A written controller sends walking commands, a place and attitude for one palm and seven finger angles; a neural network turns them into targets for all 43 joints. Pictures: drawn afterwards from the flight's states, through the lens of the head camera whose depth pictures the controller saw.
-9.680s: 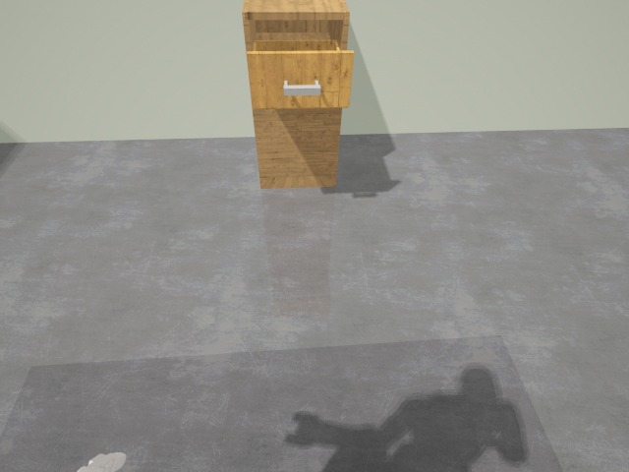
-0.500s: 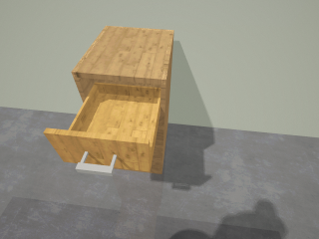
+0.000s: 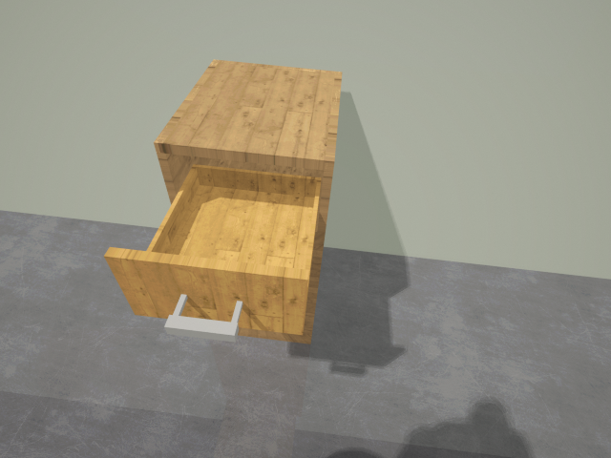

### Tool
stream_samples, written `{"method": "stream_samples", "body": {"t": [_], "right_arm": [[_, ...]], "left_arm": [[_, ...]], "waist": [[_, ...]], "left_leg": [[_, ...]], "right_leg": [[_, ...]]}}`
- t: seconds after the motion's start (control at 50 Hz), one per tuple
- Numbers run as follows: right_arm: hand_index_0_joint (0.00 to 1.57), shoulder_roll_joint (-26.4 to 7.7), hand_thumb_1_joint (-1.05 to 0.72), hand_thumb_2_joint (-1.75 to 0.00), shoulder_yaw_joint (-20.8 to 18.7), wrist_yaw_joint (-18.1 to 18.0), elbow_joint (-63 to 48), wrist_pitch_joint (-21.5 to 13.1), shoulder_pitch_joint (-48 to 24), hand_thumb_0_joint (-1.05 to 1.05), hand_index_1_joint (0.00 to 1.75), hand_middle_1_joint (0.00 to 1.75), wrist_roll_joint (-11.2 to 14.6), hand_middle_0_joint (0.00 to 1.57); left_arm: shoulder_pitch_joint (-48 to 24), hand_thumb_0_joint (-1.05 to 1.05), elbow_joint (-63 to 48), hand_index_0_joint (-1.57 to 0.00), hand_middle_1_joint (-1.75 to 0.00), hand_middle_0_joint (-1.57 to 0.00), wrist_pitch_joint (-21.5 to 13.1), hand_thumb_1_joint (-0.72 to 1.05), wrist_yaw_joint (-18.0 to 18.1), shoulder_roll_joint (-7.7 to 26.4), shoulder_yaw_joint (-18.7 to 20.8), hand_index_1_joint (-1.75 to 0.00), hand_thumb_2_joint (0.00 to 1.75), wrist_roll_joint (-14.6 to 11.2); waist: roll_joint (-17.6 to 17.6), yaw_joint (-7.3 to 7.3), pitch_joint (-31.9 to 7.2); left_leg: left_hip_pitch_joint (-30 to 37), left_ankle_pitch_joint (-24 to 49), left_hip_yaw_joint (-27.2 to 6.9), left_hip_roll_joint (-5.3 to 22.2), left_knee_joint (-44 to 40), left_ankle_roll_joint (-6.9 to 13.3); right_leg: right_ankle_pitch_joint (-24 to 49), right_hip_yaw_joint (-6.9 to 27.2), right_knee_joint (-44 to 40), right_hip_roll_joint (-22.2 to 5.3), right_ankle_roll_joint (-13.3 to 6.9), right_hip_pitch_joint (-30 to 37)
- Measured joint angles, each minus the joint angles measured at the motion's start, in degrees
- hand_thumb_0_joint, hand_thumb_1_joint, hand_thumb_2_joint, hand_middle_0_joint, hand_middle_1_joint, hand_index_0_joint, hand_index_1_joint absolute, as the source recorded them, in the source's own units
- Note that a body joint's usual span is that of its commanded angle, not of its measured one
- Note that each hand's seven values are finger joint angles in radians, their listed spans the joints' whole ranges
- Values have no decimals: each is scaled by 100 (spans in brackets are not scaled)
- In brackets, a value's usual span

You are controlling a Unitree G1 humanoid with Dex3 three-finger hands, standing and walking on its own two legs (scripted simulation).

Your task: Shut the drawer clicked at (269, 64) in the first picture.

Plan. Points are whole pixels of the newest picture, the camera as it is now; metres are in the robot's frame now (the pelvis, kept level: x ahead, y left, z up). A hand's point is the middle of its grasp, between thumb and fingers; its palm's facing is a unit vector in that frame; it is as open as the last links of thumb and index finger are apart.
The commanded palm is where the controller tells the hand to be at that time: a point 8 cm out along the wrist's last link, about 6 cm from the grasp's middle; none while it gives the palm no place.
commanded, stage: look again from close up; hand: left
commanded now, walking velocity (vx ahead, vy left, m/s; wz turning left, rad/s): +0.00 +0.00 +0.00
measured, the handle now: (206, 316) +0.36 +0.18 -0.09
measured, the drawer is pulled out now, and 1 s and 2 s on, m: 0.28 0.28 0.28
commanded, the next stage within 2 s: shuffle to correct the standing spot in 0.06 s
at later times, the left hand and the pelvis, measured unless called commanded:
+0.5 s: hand out of the picture -0.03 +0.16 -0.18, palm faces +0.02 -0.99 -0.17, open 7.4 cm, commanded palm none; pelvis +0.02 +0.00 +0.00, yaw -2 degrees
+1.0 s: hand out of the picture +0.03 +0.19 -0.17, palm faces -0.04 -0.96 -0.26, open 7.4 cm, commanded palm none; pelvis +0.00 +0.00 -0.01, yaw -2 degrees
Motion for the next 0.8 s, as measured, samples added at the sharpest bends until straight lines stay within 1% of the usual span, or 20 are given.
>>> {"method": "stream_samples", "body": {"t": [0.18,0.22,0.34,0.38,0.42,0.44,0.48,0.5,0.6,0.7,0.74,0.8], "right_arm": [[20,7,-92,-90,27,32,61,4,13,0,30,30,14,19],[20,15,-92,-90,31,41,101,9,14,0,30,30,14,20],[20,-1,-91,-90,-39,66,142,97,51,0,30,30,-14,20],[21,-23,-91,-90,-69,68,151,102,48,0,30,30,-14,20],[20,-41,-91,-90,-90,66,171,91,58,0,30,30,-11,20],[20,-46,-91,-90,-92,62,184,82,68,0,30,30,-6,20],[20,-49,-91,-90,-79,45,221,53,76,0,30,30,7,20],[20,-40,-91,-90,-64,33,242,31,71,0,30,30,13,20],[20,61,-92,-90,21,-55,339,-99,-39,0,30,30,49,19],[20,46,-93,-90,4,-98,318,-55,-174,1,30,30,86,20],[20,37,-93,-90,-21,-93,269,-24,-240,1,30,30,86,20],[20,22,-93,-90,-53,-74,179,16,-323,1,30,30,81,20]], "left_arm": [[109,1,21,-20,-30,-20,43,91,-35,74,8,-30,90,11],[167,1,56,-20,-30,-20,41,91,-42,68,7,-30,90,16],[422,1,117,-20,-30,-20,126,91,-132,5,41,-30,90,81],[493,1,126,-20,-30,-20,116,91,-155,-24,58,-30,90,88],[561,1,146,-20,-30,-20,76,91,-160,-53,71,-30,90,84],[591,1,161,-20,-30,-20,49,91,-154,-67,72,-30,90,76],[630,1,206,-20,-30,-20,1,91,-127,-107,64,-30,90,48],[643,1,236,-20,-30,-20,-20,91,-112,-125,55,-30,90,31],[503,1,342,-20,-30,-20,-66,91,-36,-216,-32,-30,90,-14],[215,1,177,-20,-30,-20,-76,90,15,-282,-61,-30,90,-27],[97,1,104,-20,-30,-20,-37,91,55,-249,-51,-30,90,9],[-9,2,19,-20,-30,-20,15,92,70,-115,10,-30,90,3]], "waist": [[-18,38,77],[-25,51,78],[5,97,-18],[32,107,-22],[54,109,-29],[61,111,-34],[78,114,-39],[69,110,-44],[-19,79,20],[-54,85,132],[-68,86,180],[-79,66,233]], "left_leg": [[33,167,42,-141,-263,117],[57,175,59,-155,-295,128],[37,-3,189,-95,-157,141],[15,-83,229,-53,-66,128],[-2,-172,242,-15,35,96],[-5,-213,240,0,82,71],[13,-286,221,40,146,20],[42,-310,217,52,142,0],[229,-303,212,66,-42,-45],[297,-210,217,49,-186,-61],[288,-180,230,44,-190,-62],[255,-145,244,47,-155,-64]], "right_leg": [[116,32,-161,-137,107,-9],[112,48,-167,-151,102,-2],[-396,141,181,-112,-160,-152],[-390,158,234,-90,-195,-180],[-237,174,211,-60,-156,-161],[-152,181,193,-47,-99,-143],[-197,169,175,-15,17,-83],[-231,166,157,-4,31,-49],[-241,165,-9,18,0,127],[-179,167,-86,5,-5,162],[-176,180,-36,-1,-7,124],[-170,192,57,0,-15,61]]}}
